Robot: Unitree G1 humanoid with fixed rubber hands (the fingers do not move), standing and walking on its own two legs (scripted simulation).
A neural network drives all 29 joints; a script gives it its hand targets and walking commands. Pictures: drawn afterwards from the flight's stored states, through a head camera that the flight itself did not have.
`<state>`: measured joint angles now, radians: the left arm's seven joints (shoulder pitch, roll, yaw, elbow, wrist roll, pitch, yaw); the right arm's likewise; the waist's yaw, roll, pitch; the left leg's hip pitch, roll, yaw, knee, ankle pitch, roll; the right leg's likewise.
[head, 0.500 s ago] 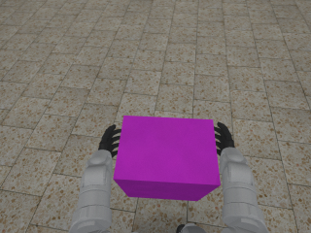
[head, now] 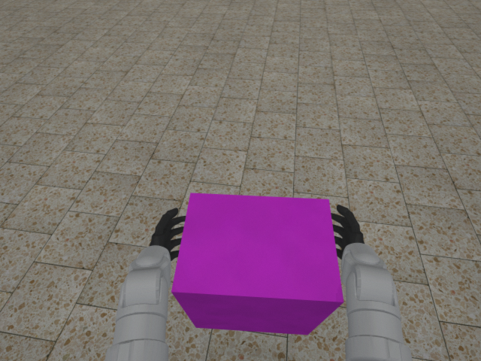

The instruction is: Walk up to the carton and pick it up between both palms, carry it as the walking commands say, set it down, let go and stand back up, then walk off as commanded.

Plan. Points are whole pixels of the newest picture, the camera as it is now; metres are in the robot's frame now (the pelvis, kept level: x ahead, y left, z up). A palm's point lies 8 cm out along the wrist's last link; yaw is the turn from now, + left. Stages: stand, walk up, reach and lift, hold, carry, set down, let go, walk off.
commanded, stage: reach and lift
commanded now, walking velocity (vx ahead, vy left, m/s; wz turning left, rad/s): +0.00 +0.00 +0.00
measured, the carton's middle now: (254, 270) +0.28 -0.02 -0.05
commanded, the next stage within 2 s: hold in 1.04 s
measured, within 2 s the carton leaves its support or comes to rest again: neither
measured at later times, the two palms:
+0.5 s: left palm (149, 254) +0.27 +0.16 +0.04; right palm (346, 246) +0.28 -0.17 +0.04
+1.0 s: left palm (147, 259) +0.27 +0.16 +0.04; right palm (347, 250) +0.28 -0.16 +0.04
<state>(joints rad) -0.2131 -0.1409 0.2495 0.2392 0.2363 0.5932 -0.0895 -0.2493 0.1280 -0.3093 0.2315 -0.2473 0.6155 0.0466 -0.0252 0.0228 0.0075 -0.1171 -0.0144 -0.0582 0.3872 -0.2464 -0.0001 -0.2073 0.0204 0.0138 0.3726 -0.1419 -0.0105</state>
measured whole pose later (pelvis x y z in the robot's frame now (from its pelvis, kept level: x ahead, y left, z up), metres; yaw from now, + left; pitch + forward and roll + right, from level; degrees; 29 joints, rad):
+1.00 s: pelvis +0.00 +0.00 +0.00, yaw +0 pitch -6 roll +0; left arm -0.13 -0.13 0.19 0.05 0.20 0.73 -0.08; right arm -0.17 0.13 -0.23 0.06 -0.22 0.74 0.02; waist 0.01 0.02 0.06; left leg 0.00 -0.01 -0.06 0.33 -0.23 0.00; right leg -0.09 0.02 0.02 0.31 -0.12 -0.01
